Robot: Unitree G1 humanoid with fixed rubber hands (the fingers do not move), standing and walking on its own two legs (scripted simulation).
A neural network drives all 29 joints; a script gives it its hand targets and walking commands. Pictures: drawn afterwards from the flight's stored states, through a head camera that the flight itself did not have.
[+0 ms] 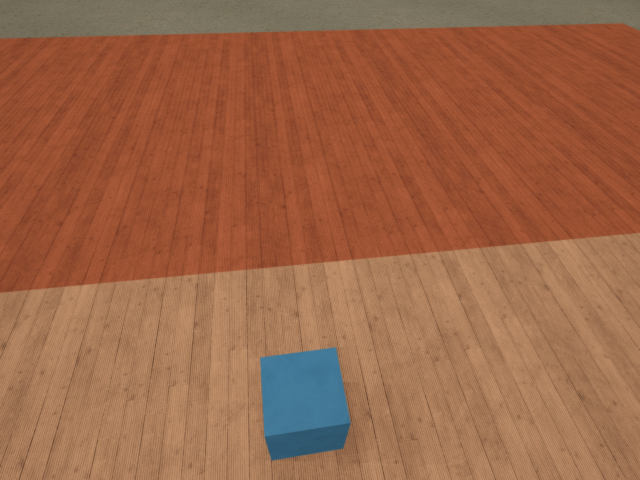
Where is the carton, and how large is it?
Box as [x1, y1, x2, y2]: [260, 347, 350, 460]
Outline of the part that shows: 335,347 260,357 264,436 271,460 343,447 350,422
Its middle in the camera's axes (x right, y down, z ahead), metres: -0.05 +0.47 +1.09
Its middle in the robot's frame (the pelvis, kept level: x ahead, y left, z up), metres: +0.42 +0.04 -0.65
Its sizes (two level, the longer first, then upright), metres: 0.210 0.200 0.250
